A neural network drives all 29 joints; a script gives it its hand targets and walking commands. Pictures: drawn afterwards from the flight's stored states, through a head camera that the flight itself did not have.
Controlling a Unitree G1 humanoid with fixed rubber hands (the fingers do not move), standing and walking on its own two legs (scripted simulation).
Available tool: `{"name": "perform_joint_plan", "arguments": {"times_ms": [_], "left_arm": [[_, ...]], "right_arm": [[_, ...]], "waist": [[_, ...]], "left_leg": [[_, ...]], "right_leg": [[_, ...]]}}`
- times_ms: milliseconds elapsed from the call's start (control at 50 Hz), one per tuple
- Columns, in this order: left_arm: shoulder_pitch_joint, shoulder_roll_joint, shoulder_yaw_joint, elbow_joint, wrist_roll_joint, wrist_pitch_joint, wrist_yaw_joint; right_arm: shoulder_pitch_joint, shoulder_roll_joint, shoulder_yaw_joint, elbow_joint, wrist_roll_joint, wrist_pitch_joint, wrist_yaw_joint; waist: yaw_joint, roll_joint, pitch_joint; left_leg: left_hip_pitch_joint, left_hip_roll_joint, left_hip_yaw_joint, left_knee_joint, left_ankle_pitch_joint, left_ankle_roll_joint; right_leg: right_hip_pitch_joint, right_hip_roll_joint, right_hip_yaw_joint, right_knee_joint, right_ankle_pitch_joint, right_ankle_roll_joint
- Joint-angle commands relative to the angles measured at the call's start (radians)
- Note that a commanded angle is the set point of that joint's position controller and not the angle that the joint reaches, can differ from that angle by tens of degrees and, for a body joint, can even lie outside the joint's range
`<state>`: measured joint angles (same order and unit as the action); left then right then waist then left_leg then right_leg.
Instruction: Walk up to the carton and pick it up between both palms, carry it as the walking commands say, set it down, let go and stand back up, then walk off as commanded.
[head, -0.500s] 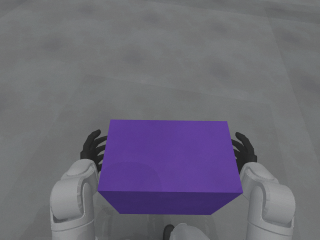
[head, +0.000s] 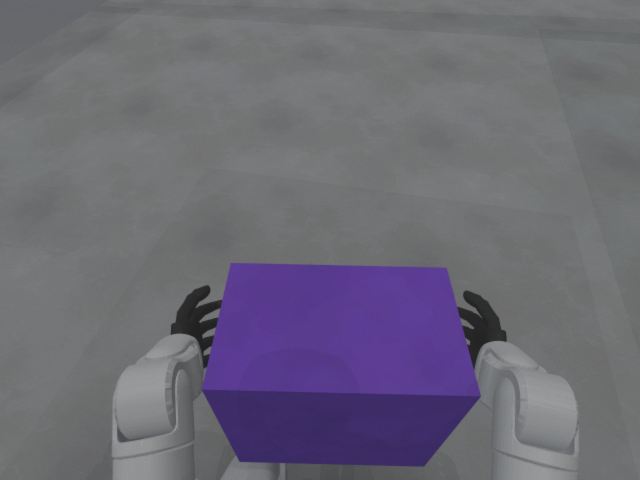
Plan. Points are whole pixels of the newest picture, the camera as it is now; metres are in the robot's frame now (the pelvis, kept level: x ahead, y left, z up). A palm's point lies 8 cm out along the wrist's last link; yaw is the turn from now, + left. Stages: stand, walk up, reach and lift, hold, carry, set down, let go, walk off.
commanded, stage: carry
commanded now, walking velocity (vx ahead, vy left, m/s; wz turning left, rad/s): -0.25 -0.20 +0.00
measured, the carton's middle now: (334, 372) +0.25 +0.00 +0.00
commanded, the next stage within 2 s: none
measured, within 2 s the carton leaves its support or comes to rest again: neither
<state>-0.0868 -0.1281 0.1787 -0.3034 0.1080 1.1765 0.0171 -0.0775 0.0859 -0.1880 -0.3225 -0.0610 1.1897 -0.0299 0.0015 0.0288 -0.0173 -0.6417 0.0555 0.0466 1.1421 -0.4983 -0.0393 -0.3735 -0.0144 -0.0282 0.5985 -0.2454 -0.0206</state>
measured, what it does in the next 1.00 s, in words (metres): walks backwards: left foot, then right foot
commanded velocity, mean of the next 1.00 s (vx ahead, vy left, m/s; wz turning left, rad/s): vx -0.25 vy -0.20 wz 0.00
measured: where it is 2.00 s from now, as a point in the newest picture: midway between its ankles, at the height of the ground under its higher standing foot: outside the picture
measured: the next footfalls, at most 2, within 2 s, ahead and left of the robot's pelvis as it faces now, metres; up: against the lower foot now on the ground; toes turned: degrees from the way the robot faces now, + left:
left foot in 0.16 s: -0.07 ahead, +0.04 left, +0.00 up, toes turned +7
right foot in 0.54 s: -0.16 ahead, -0.29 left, +0.00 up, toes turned -1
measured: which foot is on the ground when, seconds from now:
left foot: up 0.00-0.14, down 0.16-0.54, up 0.56-0.82, down 0.84-1.00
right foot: down 0.00-0.16, up 0.18-0.52, down 0.54-0.84, up 0.86-1.00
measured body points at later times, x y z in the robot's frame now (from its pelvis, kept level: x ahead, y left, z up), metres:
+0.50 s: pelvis -0.18 -0.12 -0.01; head -0.17 -0.11 +0.44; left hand +0.07 +0.07 +0.06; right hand +0.10 -0.27 +0.07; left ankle -0.11 +0.04 -0.73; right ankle -0.18 -0.28 -0.70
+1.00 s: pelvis -0.37 -0.24 +0.00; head -0.36 -0.21 +0.45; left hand -0.12 -0.05 +0.05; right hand -0.10 -0.40 +0.07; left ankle -0.34 -0.14 -0.73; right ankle -0.32 -0.38 -0.65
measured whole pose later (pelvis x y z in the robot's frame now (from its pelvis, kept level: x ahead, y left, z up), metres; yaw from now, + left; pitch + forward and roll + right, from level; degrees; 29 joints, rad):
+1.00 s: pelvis -0.37 -0.24 +0.00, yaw +2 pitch +1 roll -2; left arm -0.09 -0.12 0.21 -0.40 0.11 1.20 0.02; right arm -0.10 0.13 -0.20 -0.33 -0.03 1.15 -0.04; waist -0.01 -0.04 0.00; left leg -0.36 0.06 0.10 0.61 -0.27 0.04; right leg -0.65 0.04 0.05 1.15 -0.37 0.02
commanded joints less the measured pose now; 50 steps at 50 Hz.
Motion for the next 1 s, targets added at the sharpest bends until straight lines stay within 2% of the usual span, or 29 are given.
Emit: {"name": "perform_joint_plan", "arguments": {"times_ms": [0, 60, 100, 120, 140, 160, 180, 200, 240, 320, 400, 440, 460, 480, 500, 520, 540, 560, 580, 620, 720, 760, 780, 800, 820, 840, 880, 920, 980], "left_arm": [[-0.546, -0.810, -0.778, -0.279, -0.414, -0.037, -0.221], [-0.469, -0.761, -0.767, -0.263, -0.374, -0.027, -0.202], [-0.423, -0.742, -0.763, -0.223, -0.346, -0.017, -0.192], [-0.403, -0.747, -0.769, -0.203, -0.340, -0.013, -0.189], [-0.428, -0.748, -0.780, -0.209, -0.346, -0.014, -0.188], [-0.466, -0.750, -0.766, -0.191, -0.343, -0.011, -0.185], [-0.578, -0.747, -0.797, -0.244, -0.383, -0.012, -0.186], [-0.587, -0.776, -0.812, -0.229, -0.384, -0.020, -0.186], [-0.633, -0.809, -0.848, -0.264, -0.415, -0.029, -0.197], [-0.614, -0.805, -0.850, -0.258, -0.441, -0.020, -0.207], [-0.538, -0.768, -0.847, -0.243, -0.457, -0.002, -0.211], [-0.515, -0.760, -0.845, -0.225, -0.460, 0.005, -0.219], [-0.506, -0.764, -0.842, -0.199, -0.461, 0.008, -0.226], [-0.521, -0.769, -0.840, -0.194, -0.465, 0.009, -0.234], [-0.537, -0.776, -0.840, -0.201, -0.471, 0.006, -0.242], [-0.552, -0.775, -0.834, -0.191, -0.470, 0.005, -0.246], [-0.567, -0.789, -0.819, -0.152, -0.467, -0.005, -0.255], [-0.578, -0.814, -0.792, -0.134, -0.445, -0.013, -0.256], [-0.583, -0.831, -0.797, -0.183, -0.430, -0.023, -0.245], [-0.549, -0.837, -0.777, -0.232, -0.423, -0.033, -0.238], [-0.480, -0.777, -0.768, -0.295, -0.375, -0.040, -0.200], [-0.441, -0.746, -0.764, -0.263, -0.348, -0.025, -0.188], [-0.415, -0.741, -0.763, -0.234, -0.333, -0.018, -0.184], [-0.410, -0.744, -0.769, -0.216, -0.329, -0.014, -0.183], [-0.437, -0.744, -0.766, -0.219, -0.331, -0.012, -0.182], [-0.522, -0.733, -0.771, -0.237, -0.347, -0.010, -0.181], [-0.579, -0.780, -0.808, -0.226, -0.374, -0.019, -0.188], [-0.628, -0.809, -0.845, -0.252, -0.411, -0.023, -0.201], [-0.633, -0.805, -0.852, -0.256, -0.440, -0.015, -0.208]], "right_arm": [[-0.652, 0.888, 0.869, -0.270, 0.423, -0.038, 0.213], [-0.575, 0.841, 0.863, -0.257, 0.425, -0.023, 0.215], [-0.510, 0.821, 0.847, -0.205, 0.412, -0.012, 0.224], [-0.500, 0.808, 0.835, -0.174, 0.407, -0.010, 0.235], [-0.493, 0.799, 0.825, -0.145, 0.403, -0.013, 0.243], [-0.512, 0.800, 0.819, -0.138, 0.408, -0.012, 0.251], [-0.484, 0.805, 0.796, -0.111, 0.397, -0.027, 0.253], [-0.496, 0.821, 0.786, -0.121, 0.388, -0.031, 0.258], [-0.566, 0.832, 0.779, -0.191, 0.392, -0.035, 0.253], [-0.554, 0.808, 0.771, -0.231, 0.366, -0.034, 0.226], [-0.425, 0.771, 0.738, -0.181, 0.301, -0.020, 0.206], [-0.393, 0.766, 0.733, -0.154, 0.273, -0.013, 0.202], [-0.395, 0.762, 0.731, -0.135, 0.266, -0.010, 0.201], [-0.406, 0.769, 0.737, -0.134, 0.267, -0.008, 0.202], [-0.422, 0.771, 0.755, -0.150, 0.270, -0.010, 0.205], [-0.453, 0.778, 0.777, -0.158, 0.287, -0.010, 0.206], [-0.534, 0.804, 0.795, -0.194, 0.313, -0.016, 0.208], [-0.610, 0.840, 0.807, -0.203, 0.341, -0.021, 0.217], [-0.629, 0.883, 0.822, -0.209, 0.359, -0.029, 0.225], [-0.623, 0.906, 0.855, -0.245, 0.385, -0.038, 0.222], [-0.621, 0.857, 0.885, -0.304, 0.449, -0.030, 0.222], [-0.545, 0.829, 0.868, -0.248, 0.435, -0.015, 0.229], [-0.527, 0.820, 0.855, -0.210, 0.429, -0.010, 0.239], [-0.508, 0.806, 0.838, -0.168, 0.416, -0.007, 0.246], [-0.513, 0.803, 0.830, -0.145, 0.417, -0.010, 0.255], [-0.491, 0.796, 0.820, -0.125, 0.409, -0.015, 0.257], [-0.513, 0.829, 0.786, -0.130, 0.395, -0.024, 0.264], [-0.588, 0.828, 0.783, -0.194, 0.394, -0.033, 0.255], [-0.588, 0.813, 0.777, -0.234, 0.375, -0.032, 0.234]], "waist": [[0.012, -0.207, -0.415], [0.014, -0.221, -0.484], [-0.007, -0.145, -0.511], [-0.017, -0.036, -0.508], [-0.019, 0.161, -0.448], [-0.011, 0.278, -0.402], [-0.040, 0.211, -0.360], [-0.033, 0.110, -0.349], [-0.024, 0.075, -0.320], [-0.019, 0.131, -0.339], [-0.015, 0.240, -0.397], [-0.008, 0.278, -0.393], [0.002, 0.236, -0.385], [0.001, 0.143, -0.359], [-0.004, -0.054, -0.344], [-0.011, -0.304, -0.301], [0.001, -0.395, -0.309], [0.004, -0.390, -0.294], [0.001, -0.331, -0.285], [-0.001, -0.278, -0.330], [0.014, -0.208, -0.454], [-0.004, -0.165, -0.474], [-0.013, -0.055, -0.479], [-0.023, 0.100, -0.435], [-0.010, 0.327, -0.396], [-0.039, 0.230, -0.333], [-0.031, 0.069, -0.310], [-0.026, 0.064, -0.303], [-0.023, 0.111, -0.321]], "left_leg": [[0.128, -0.049, 0.079, -0.137, -0.005, -0.001], [0.257, -0.061, 0.078, -0.373, -0.012, 0.028], [0.393, -0.015, 0.043, -0.698, 0.160, 0.039], [0.530, 0.110, -0.102, -0.810, 0.216, 0.052], [0.658, 0.328, -0.383, -0.802, 0.485, 0.124], [0.715, 0.498, -0.480, -0.690, 0.991, 0.205], [0.682, 0.505, -0.381, -0.661, 1.126, 0.286], [0.639, 0.436, -0.303, -0.653, 1.093, 0.245], [0.556, 0.345, -0.206, -0.672, 0.975, 0.194], [0.503, 0.285, -0.153, -0.682, 0.762, 0.187], [0.501, 0.268, -0.130, -0.682, 0.690, 0.135], [0.470, 0.258, -0.131, -0.660, 0.608, 0.101], [0.445, 0.226, -0.091, -0.618, 0.539, 0.076], [0.409, 0.173, -0.039, -0.522, 0.472, 0.048], [0.228, 0.099, 0.018, -0.380, 0.204, 0.012], [0.006, -0.023, 0.088, -0.094, -0.162, -0.032], [0.024, -0.026, 0.020, -0.005, -0.221, 0.000], [0.071, -0.030, -0.027, 0.090, -0.190, 0.012], [0.104, -0.017, -0.018, 0.119, -0.139, 0.008], [0.114, -0.005, 0.049, -0.008, -0.022, 0.008], [0.276, -0.055, 0.083, -0.297, -0.008, 0.025], [0.372, -0.033, 0.063, -0.582, 0.084, 0.041], [0.468, 0.046, -0.026, -0.765, 0.155, 0.048], [0.585, 0.246, -0.307, -0.837, 0.162, 0.101], [0.650, 0.504, -0.568, -0.789, 0.659, 0.202], [0.630, 0.544, -0.446, -0.730, 0.918, 0.310], [0.540, 0.389, -0.271, -0.702, 0.870, 0.224], [0.491, 0.327, -0.191, -0.714, 0.803, 0.187], [0.454, 0.284, -0.149, -0.734, 0.562, 0.177]], "right_leg": [[0.258, -0.178, 0.122, -0.164, 0.438, -0.131], [0.283, -0.233, 0.216, -0.200, 0.414, -0.162], [0.283, -0.209, 0.188, -0.167, 0.388, -0.126], [0.154, -0.158, 0.164, -0.085, 0.301, -0.078], [-0.109, -0.068, 0.128, 0.042, 0.030, -0.001], [-0.285, 0.009, 0.098, 0.277, -0.224, 0.049], [-0.370, 0.000, 0.145, 0.469, -0.279, 0.023], [-0.355, 0.001, 0.145, 0.551, -0.216, 0.024], [-0.321, 0.014, 0.133, 0.630, -0.145, 0.040], [-0.271, 0.022, 0.070, 0.598, -0.136, 0.070], [-0.105, 0.018, -0.015, 0.296, -0.228, 0.073], [-0.011, 0.016, -0.030, 0.071, -0.174, 0.062], [0.058, 0.027, -0.064, -0.102, -0.089, 0.053], [0.103, 0.003, -0.019, -0.248, -0.010, 0.031], [0.198, -0.128, 0.162, -0.301, 0.115, -0.025], [0.214, -0.326, 0.365, -0.254, 0.495, -0.115], [0.120, -0.361, 0.301, -0.232, 0.599, -0.194], [0.038, -0.309, 0.265, -0.239, 0.549, -0.191], [0.033, -0.250, 0.172, -0.206, 0.533, -0.170], [0.121, -0.184, 0.078, -0.172, 0.419, -0.122], [0.199, -0.233, 0.199, -0.232, 0.252, -0.148], [0.219, -0.218, 0.193, -0.213, 0.233, -0.131], [0.162, -0.186, 0.163, -0.143, 0.168, -0.097], [-0.046, -0.106, 0.138, 0.002, 0.056, -0.027], [-0.264, 0.001, 0.098, 0.202, -0.228, 0.040], [-0.372, -0.002, 0.145, 0.454, -0.283, 0.035], [-0.325, 0.005, 0.155, 0.589, -0.185, 0.025], [-0.299, 0.016, 0.131, 0.659, -0.120, 0.043], [-0.268, 0.028, 0.082, 0.630, -0.119, 0.059]]}}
